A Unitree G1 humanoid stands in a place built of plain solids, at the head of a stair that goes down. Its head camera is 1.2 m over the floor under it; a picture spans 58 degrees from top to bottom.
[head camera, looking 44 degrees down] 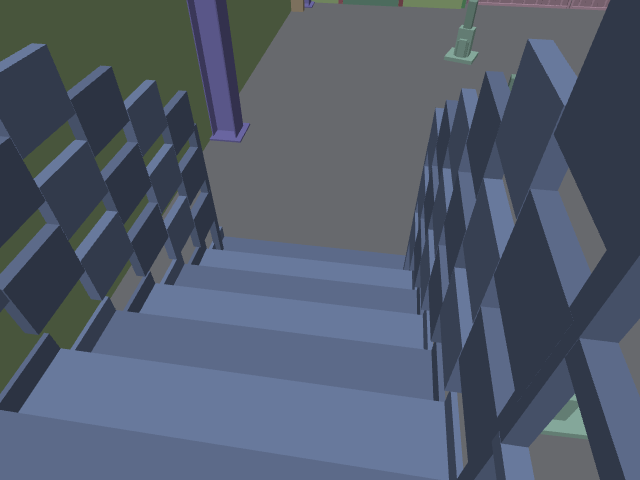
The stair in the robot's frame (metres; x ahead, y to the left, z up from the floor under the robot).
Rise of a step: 0.17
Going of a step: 0.30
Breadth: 1.40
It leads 9 degrees to the right of straight ahead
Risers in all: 7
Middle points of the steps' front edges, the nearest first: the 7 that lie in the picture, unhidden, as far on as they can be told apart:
0.46 0.31 0.00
0.76 0.26 -0.17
1.05 0.22 -0.34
1.35 0.17 -0.51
1.65 0.13 -0.68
1.94 0.09 -0.85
2.24 0.04 -1.02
